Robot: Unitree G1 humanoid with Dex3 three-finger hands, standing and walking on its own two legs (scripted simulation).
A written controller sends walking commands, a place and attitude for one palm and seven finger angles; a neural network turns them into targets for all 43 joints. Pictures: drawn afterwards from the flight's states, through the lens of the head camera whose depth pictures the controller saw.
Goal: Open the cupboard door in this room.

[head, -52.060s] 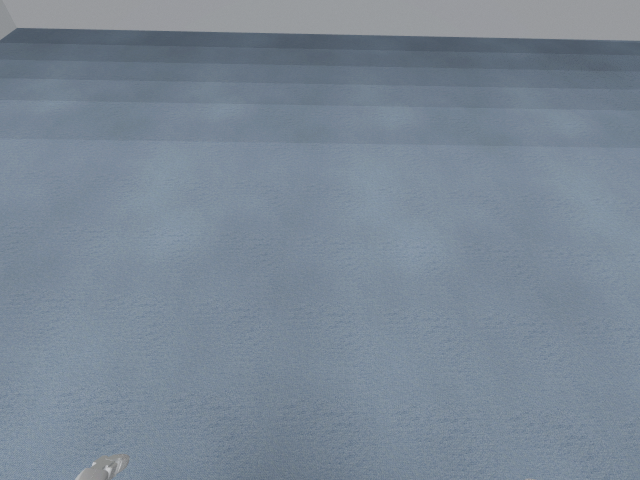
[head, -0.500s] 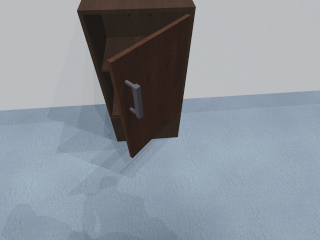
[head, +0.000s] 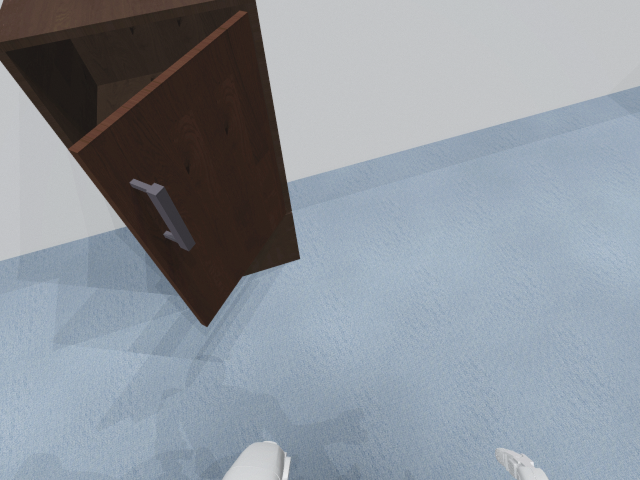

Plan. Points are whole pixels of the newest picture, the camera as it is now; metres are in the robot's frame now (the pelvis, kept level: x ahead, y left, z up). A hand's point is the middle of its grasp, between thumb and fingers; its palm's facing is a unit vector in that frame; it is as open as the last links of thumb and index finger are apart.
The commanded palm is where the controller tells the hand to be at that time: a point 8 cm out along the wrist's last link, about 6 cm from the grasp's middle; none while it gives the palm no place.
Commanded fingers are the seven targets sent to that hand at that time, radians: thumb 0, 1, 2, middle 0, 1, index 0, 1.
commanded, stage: walk to a spot facing it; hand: left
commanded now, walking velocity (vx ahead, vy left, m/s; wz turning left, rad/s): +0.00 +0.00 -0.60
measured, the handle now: (164, 216) +0.49 +0.33 -0.04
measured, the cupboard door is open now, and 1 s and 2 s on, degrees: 45 45 45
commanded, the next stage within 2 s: none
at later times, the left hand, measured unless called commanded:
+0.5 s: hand (164, 449) +0.16 +0.27 -0.18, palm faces -0.22 -0.95 -0.23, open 7.4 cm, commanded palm none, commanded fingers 0.00 0.90 0.90 -0.20 -0.30 -0.20 -0.30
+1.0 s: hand (265, 399) +0.24 +0.12 -0.16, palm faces -0.56 -0.80 -0.22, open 7.4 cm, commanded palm none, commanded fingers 0.00 0.90 0.90 -0.20 -0.30 -0.20 -0.30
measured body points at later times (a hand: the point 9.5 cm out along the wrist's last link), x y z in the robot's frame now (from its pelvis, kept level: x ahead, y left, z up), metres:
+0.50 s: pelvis +0.03 +0.07 +0.00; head +0.10 +0.08 +0.44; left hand +0.17 +0.32 -0.16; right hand +0.05 -0.19 -0.13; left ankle +0.04 +0.17 -0.74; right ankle -0.04 -0.07 -0.65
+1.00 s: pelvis +0.05 +0.02 +0.00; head +0.08 -0.01 +0.44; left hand +0.26 +0.17 -0.14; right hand -0.05 -0.22 -0.15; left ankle +0.14 +0.14 -0.68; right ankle -0.02 -0.06 -0.74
